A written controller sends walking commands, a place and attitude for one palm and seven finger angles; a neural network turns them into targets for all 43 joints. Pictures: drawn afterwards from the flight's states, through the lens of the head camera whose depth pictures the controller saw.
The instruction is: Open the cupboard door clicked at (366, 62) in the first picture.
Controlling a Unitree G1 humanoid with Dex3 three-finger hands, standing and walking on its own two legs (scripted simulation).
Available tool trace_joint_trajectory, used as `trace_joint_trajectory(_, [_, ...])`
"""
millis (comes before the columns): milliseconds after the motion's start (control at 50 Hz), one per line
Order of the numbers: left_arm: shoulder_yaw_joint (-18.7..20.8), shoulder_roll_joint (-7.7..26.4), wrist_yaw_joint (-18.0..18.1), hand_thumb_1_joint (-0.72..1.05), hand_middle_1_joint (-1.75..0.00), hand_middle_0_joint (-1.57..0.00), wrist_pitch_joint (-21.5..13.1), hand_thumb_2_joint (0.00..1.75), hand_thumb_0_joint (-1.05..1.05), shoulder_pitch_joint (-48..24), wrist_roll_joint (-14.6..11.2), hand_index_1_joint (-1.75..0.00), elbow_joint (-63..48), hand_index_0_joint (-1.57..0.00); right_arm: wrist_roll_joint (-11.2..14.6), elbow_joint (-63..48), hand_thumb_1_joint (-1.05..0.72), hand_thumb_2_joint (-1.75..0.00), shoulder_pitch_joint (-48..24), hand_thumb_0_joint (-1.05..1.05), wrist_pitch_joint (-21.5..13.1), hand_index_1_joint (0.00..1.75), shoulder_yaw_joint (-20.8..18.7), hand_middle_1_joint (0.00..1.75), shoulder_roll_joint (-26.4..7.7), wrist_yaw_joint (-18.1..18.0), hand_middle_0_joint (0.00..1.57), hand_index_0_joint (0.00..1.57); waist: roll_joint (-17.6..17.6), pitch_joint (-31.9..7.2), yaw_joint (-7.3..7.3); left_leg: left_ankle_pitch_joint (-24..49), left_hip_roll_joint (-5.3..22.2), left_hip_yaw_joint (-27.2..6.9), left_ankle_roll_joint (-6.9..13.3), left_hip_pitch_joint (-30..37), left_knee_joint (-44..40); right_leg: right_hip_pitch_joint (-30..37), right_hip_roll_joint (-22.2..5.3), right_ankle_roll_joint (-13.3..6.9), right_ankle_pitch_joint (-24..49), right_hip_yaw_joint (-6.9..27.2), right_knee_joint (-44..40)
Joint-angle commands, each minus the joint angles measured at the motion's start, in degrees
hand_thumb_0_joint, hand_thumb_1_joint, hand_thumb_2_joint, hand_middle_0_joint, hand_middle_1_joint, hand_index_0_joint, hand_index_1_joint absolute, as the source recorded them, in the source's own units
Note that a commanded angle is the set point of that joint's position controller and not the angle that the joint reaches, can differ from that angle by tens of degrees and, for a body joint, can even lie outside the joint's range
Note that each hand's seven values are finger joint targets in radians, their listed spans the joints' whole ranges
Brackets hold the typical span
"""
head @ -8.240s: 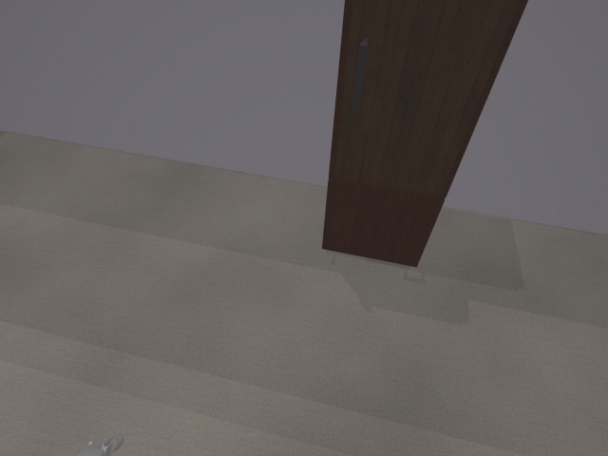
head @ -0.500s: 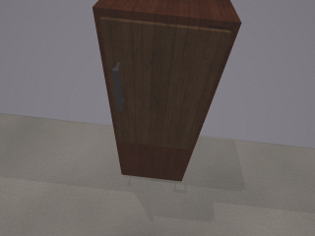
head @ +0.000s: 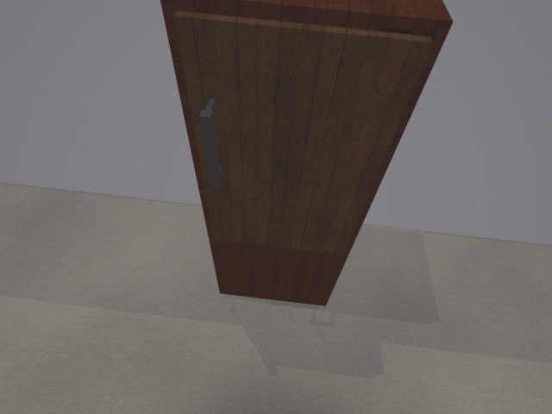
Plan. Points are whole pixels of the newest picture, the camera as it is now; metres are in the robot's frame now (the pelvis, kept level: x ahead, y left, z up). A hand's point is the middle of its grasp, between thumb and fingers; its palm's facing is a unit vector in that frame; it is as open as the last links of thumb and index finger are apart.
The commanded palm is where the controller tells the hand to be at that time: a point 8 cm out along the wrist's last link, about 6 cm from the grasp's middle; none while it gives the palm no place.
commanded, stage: come to a stop and stand still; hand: left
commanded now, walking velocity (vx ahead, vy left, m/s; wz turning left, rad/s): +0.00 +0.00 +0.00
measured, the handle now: (213, 147) +0.54 +0.16 +0.04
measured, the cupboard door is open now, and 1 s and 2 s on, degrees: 0 0 0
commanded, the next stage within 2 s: look again from close up in 1.86 s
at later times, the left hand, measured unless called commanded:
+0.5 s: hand out of the picture -0.05 +0.15 -0.16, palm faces +0.03 -0.98 -0.20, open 7.4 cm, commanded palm none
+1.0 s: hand out of the picture -0.06 +0.10 -0.16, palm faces +0.05 -0.99 -0.14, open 7.4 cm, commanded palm none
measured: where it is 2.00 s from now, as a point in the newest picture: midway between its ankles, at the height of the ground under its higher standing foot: outside the picture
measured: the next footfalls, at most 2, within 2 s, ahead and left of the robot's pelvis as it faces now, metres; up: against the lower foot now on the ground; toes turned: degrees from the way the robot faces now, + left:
right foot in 0.32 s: -0.03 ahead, -0.12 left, +0.00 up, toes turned -3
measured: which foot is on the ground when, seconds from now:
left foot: down 0.00-1.00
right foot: down 0.00-0.02, up 0.04-0.30, down 0.32-1.00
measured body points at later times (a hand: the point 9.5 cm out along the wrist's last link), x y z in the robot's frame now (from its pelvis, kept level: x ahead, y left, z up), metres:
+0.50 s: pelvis -0.04 -0.02 +0.01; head -0.03 -0.03 +0.46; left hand -0.05 +0.20 -0.14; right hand -0.01 -0.24 -0.15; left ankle +0.00 +0.10 -0.73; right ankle -0.07 -0.12 -0.73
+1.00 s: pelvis -0.03 -0.04 +0.01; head -0.02 -0.04 +0.46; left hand -0.06 +0.15 -0.15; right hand -0.08 -0.23 -0.15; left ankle +0.00 +0.10 -0.73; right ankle -0.07 -0.12 -0.73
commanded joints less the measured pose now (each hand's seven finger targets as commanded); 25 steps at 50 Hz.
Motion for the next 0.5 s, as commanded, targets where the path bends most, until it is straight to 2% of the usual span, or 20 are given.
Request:
trace_joint_trajectory(0, [0.8, 2.3, -0.1, 0.90, -0.30, -0.20, 0.8, 0.90, 0.00, 3.4, -0.6, -0.30, -3.5, -0.20, -1.3, -2.2, -0.90, -0.90, 8.1, 0.00, -0.8, 0.30, -0.7, 0.30, -7.2, 0.4, 0.20, 0.20, 17.3, -1.7, -1.22, 18.9, 18.3, -20.7, 9.8, -0.8, -21.0, -4.6, 0.7, 0.8, -13.7, 3.7, 9.9])
trace_joint_trajectory(20, [0.8, 3.1, -0.1, 0.90, -0.30, -0.20, 1.1, 0.90, 0.00, 2.8, -0.3, -0.30, -2.8, -0.20, -1.4, -2.9, -0.90, -0.90, 4.4, 0.00, -1.1, 0.30, -0.3, 0.30, -6.6, 0.1, 0.20, 0.20, 14.1, -0.6, -0.65, 16.7, 18.1, -19.1, 11.6, -5.0, -22.6, -2.1, 0.1, 0.5, -14.0, 7.3, 16.3])
trace_joint_trajectory(40, [1.0, 3.1, -0.2, 0.90, -0.30, -0.20, 1.3, 0.90, 0.00, 4.1, 0.0, -0.30, -1.7, -0.20, -1.2, -3.5, -0.90, -0.90, 2.3, 0.00, -1.6, 0.30, 0.2, 0.30, -5.4, -0.3, 0.20, 0.20, 15.1, 0.3, 0.99, 17.2, 15.8, -16.7, 11.0, -6.7, -22.9, -1.7, -0.7, 0.4, -12.2, 9.1, 18.7])
trace_joint_trajectory(80, [0.8, 2.9, -0.5, 0.90, -0.30, -0.20, 1.3, 0.90, 0.00, 6.3, 0.2, -0.30, -0.1, -0.20, -1.1, -4.0, -0.90, -0.90, 0.4, 0.00, -1.7, 0.30, 0.7, 0.30, -5.3, -0.4, 0.20, 0.20, 12.0, -0.1, 1.83, 16.9, 13.4, -12.5, 10.3, -4.6, -21.4, -2.6, -0.7, 0.8, -9.1, 9.3, 20.1])
trace_joint_trajectory(120, [0.2, 2.0, -0.7, 0.90, -0.30, -0.20, 1.0, 0.90, 0.00, 7.1, 0.1, -0.30, 0.6, -0.20, -0.9, -4.0, -0.90, -0.90, 1.2, 0.00, -1.7, 0.30, 0.5, 0.30, -5.8, -0.3, 0.20, 0.20, 10.5, -1.7, 1.44, 18.4, 11.7, -10.2, 10.1, 0.5, -20.5, -3.4, -0.6, 1.6, -7.8, 8.2, 17.0])
trace_joint_trajectory(140, [-0.1, 1.9, -0.8, 0.90, -0.30, -0.20, 0.7, 0.90, 0.00, 7.1, 0.2, -0.30, 0.8, -0.20, -0.8, -3.7, -0.90, -0.90, 1.8, 0.00, -1.7, 0.30, 0.3, 0.30, -5.8, -0.3, 0.20, 0.20, 8.7, -2.3, 1.22, 20.2, 11.8, -9.7, 10.4, 3.0, -20.0, -3.6, -0.8, 1.9, -8.0, 7.5, 14.3])
trace_joint_trajectory(200, [-0.7, 1.5, -0.7, 0.90, -0.30, -0.20, 0.0, 0.90, 0.00, 5.6, 0.1, -0.30, 0.5, -0.20, -0.9, -2.6, -0.90, -0.90, 4.9, 0.00, -1.7, 0.30, -0.5, 0.30, -7.3, -0.2, 0.20, 0.20, 7.9, -5.3, -0.94, 24.4, 13.0, -11.3, 11.2, 9.8, -18.0, -1.9, -1.4, 2.3, -10.6, 6.1, 3.8])
trace_joint_trajectory(220, [-0.8, 1.6, -0.6, 0.90, -0.30, -0.20, -0.2, 0.90, 0.00, 6.4, 0.0, -0.30, 0.8, -0.20, -0.8, -2.3, -0.90, -0.90, 5.3, 0.00, -1.6, 0.30, -0.6, 0.30, -7.8, -0.1, 0.20, 0.20, 7.1, -6.0, -0.85, 25.8, 12.7, -11.1, 10.9, 10.7, -16.9, -0.5, -1.2, 2.4, -9.6, 5.7, -0.4])
trace_joint_trajectory(240, [-0.8, 2.0, -0.6, 0.90, -0.30, -0.20, -0.6, 0.90, 0.00, 7.1, 0.0, -0.30, 1.4, -0.20, -0.6, -2.0, -0.90, -0.90, 5.5, 0.00, -1.6, 0.30, -0.7, 0.30, -7.6, 0.0, 0.20, 0.20, 6.4, -6.8, -0.66, 28.6, 11.8, -10.4, 10.1, 11.4, -15.2, 1.8, -0.9, 2.3, -6.0, 5.5, -5.5])
trace_joint_trajectory(260, [-0.8, 2.5, -0.5, 0.90, -0.30, -0.20, -1.0, 0.90, 0.00, 8.7, -0.1, -0.30, 2.3, -0.20, -0.3, -1.7, -0.90, -0.90, 5.4, 0.00, -1.7, 0.30, -0.6, 0.30, -7.8, 0.1, 0.20, 0.20, 5.0, -8.0, -0.09, 28.0, 10.5, -9.7, 8.5, 10.8, -13.4, 5.4, -1.0, 2.3, 0.1, 5.3, -11.4])
trace_joint_trajectory(280, [-0.9, 3.3, -0.3, 0.90, -0.30, -0.20, -1.6, 0.90, 0.00, 10.3, -0.1, -0.30, 3.1, -0.20, 0.1, -1.6, -0.90, -0.90, 5.1, 0.00, -1.9, 0.30, -0.4, 0.30, -7.0, 0.3, 0.20, 0.20, 2.5, -9.0, 0.12, 24.3, 8.6, -8.0, 6.2, 9.4, -11.7, 8.6, -2.3, 1.8, 6.7, 7.3, -15.2])
trace_joint_trajectory(300, [-1.0, 4.6, -0.1, 0.90, -0.30, -0.20, -2.0, 0.90, 0.00, 9.9, 0.0, -0.30, 3.5, -0.20, 0.4, -1.5, -0.90, -0.90, 4.5, 0.00, -1.9, 0.30, -0.2, 0.30, -5.7, 0.4, 0.20, 0.20, -0.2, -7.7, -0.64, 19.9, 6.4, -6.0, 3.9, 7.1, -10.8, 8.9, -5.2, 0.4, 12.9, 11.4, -15.2])
trace_joint_trajectory(320, [-1.3, 5.0, -0.1, 0.90, -0.30, -0.20, -2.2, 0.90, 0.00, 9.5, -0.2, -0.30, 3.6, -0.20, 0.4, -1.5, -0.90, -0.90, 4.2, 0.00, -1.9, 0.30, 0.2, 0.30, -4.8, 0.6, 0.20, 0.20, -1.7, -6.9, -1.07, 16.1, 4.9, -4.8, 2.7, 6.8, -11.6, 7.8, -7.3, -0.5, 16.6, 12.1, -14.5])
trace_joint_trajectory(340, [-1.5, 4.9, -0.2, 0.90, -0.30, -0.20, -2.3, 0.90, 0.00, 9.1, -0.3, -0.30, 3.7, -0.20, 0.2, -1.3, -0.90, -0.90, 3.9, 0.00, -1.7, 0.30, 0.3, 0.30, -4.4, 0.8, 0.20, 0.20, -0.8, -5.9, -1.24, 14.9, 4.4, -4.4, 2.3, 6.9, -12.1, 6.7, -7.6, -0.9, 17.8, 11.6, -14.0])
trace_joint_trajectory(360, [-1.4, 4.7, -0.3, 0.90, -0.30, -0.20, -2.5, 0.90, 0.00, 8.6, -0.3, -0.30, 4.1, -0.20, -0.1, -0.6, -0.90, -0.90, 3.9, 0.00, -1.3, 0.30, 0.4, 0.30, -4.1, 0.7, 0.20, 0.20, -6.2, -5.2, -1.43, 13.7, 4.4, -4.0, 1.8, 7.4, -11.7, 5.5, -6.5, -1.1, 16.1, 11.8, -14.3])
trace_joint_trajectory(380, [-1.7, 4.1, -0.3, 0.90, -0.30, -0.20, -2.4, 0.90, 0.00, 8.4, -0.4, -0.30, 4.2, -0.20, -0.2, 0.0, -0.90, -0.90, 3.9, 0.00, -1.2, 0.30, 0.4, 0.30, -4.6, 0.7, 0.20, 0.20, -6.4, -3.9, -1.42, 12.8, 4.5, -3.8, 1.7, 8.0, -12.3, 3.9, -6.4, -1.1, 13.5, 11.6, -15.1])
trace_joint_trajectory(440, [-2.0, 3.6, -0.3, 0.90, -0.30, -0.20, -2.1, 0.90, 0.00, 8.7, -0.4, -0.30, 4.6, -0.20, -0.2, 1.7, -0.90, -0.90, 4.9, 0.00, -1.0, 0.30, 1.1, 0.30, -4.1, 0.9, 0.20, 0.20, -2.4, 0.1, -1.20, 10.4, 4.7, -4.1, 1.8, 7.5, -14.0, 1.0, -5.1, -0.9, 3.4, 11.2, -17.4])
trace_joint_trajectory(480, [-2.2, 3.6, -0.3, 0.90, -0.30, -0.20, -2.1, 0.90, 0.00, 9.4, -0.5, -0.30, 4.9, -0.20, -0.3, 2.5, -0.90, -0.90, 5.5, 0.00, -0.9, 0.30, 1.4, 0.30, -3.6, 0.9, 0.20, 0.20, -1.6, 1.7, -1.10, 8.2, 4.4, -4.2, 1.6, 6.6, -14.7, -0.1, -4.7, -1.0, -1.6, 11.8, -18.8])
